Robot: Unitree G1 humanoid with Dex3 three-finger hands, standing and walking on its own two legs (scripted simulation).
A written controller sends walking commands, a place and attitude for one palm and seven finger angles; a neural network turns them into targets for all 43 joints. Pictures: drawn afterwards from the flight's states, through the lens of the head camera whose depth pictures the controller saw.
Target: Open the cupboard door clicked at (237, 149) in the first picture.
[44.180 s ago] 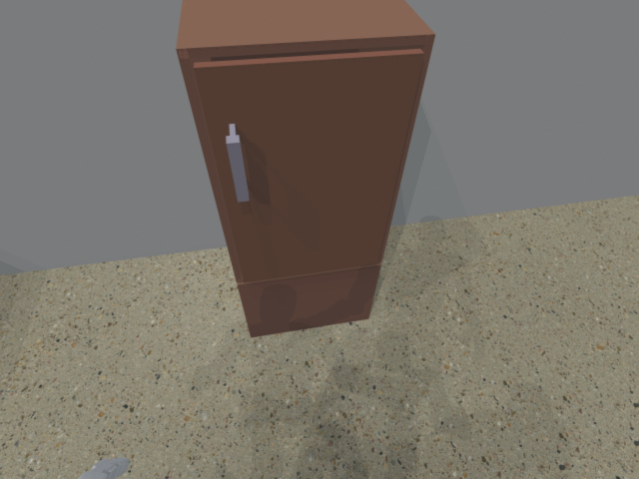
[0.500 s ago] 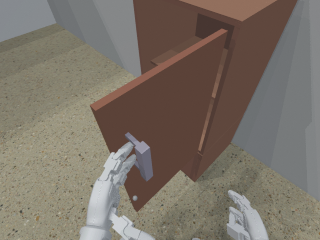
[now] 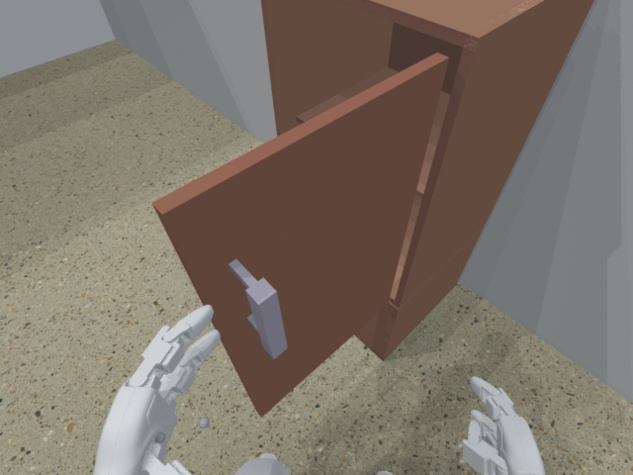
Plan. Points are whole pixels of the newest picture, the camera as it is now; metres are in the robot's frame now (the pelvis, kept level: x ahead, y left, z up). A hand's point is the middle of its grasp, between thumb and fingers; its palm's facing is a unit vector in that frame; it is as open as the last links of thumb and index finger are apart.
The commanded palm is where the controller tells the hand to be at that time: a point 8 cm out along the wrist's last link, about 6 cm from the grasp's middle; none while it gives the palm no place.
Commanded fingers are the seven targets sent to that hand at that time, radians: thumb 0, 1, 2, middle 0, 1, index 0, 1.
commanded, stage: slide the hand sideways off the handle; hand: left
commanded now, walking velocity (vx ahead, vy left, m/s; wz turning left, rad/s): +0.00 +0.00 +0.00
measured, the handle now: (258, 310) +0.29 +0.09 +0.09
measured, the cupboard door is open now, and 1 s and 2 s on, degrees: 88 88 88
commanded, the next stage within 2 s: draw the hand back to the body in 0.06 s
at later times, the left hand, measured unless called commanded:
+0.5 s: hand (137, 419) +0.16 +0.17 +0.12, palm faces -0.03 -1.00 -0.04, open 16.3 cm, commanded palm +0.13 +0.23 +0.13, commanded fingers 0.00 -0.50 0.30 -0.15 -0.30 -0.15 -0.30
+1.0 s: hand (26, 369) +0.18 +0.25 +0.17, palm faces +0.28 -0.89 -0.35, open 13.5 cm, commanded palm +0.14 +0.30 +0.20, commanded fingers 0.00 0.31 0.64 -0.18 -0.30 -0.18 -0.30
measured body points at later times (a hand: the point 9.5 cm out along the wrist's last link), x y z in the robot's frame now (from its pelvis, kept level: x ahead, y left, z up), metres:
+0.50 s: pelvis -0.01 +0.02 +0.01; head +0.00 +0.01 +0.46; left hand +0.16 +0.22 +0.12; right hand +0.18 -0.19 -0.05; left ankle +0.02 +0.12 -0.67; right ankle -0.01 -0.08 -0.67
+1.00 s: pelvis +0.01 +0.04 +0.06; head +0.00 +0.03 +0.51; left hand +0.16 +0.30 +0.19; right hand +0.20 -0.17 -0.02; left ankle +0.02 +0.12 -0.67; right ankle -0.01 -0.08 -0.67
